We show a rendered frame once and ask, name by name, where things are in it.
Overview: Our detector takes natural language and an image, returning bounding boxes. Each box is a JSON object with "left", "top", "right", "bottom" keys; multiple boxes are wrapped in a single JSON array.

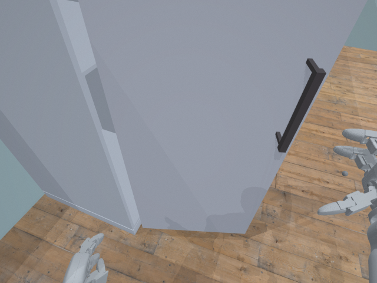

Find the right robot hand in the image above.
[{"left": 318, "top": 129, "right": 377, "bottom": 216}]

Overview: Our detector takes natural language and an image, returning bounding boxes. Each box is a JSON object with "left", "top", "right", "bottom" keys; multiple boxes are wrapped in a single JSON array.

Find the fridge door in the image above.
[{"left": 78, "top": 0, "right": 367, "bottom": 234}]

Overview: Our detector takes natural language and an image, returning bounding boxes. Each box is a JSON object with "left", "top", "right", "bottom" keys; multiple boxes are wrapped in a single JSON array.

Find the handle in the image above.
[{"left": 275, "top": 58, "right": 326, "bottom": 153}]

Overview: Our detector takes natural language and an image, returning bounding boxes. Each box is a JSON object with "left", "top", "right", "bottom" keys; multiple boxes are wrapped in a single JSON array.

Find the left robot hand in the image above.
[{"left": 62, "top": 233, "right": 108, "bottom": 283}]

